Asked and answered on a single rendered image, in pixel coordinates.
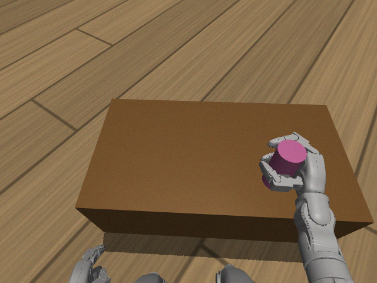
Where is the can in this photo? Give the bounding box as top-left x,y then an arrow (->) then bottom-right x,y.
262,140 -> 307,189

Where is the right robot hand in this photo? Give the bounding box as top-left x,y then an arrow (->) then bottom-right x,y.
259,132 -> 326,197

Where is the right robot arm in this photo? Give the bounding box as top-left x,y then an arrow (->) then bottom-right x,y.
294,192 -> 356,283

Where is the left robot hand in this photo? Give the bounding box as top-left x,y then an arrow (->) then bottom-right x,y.
68,244 -> 111,283

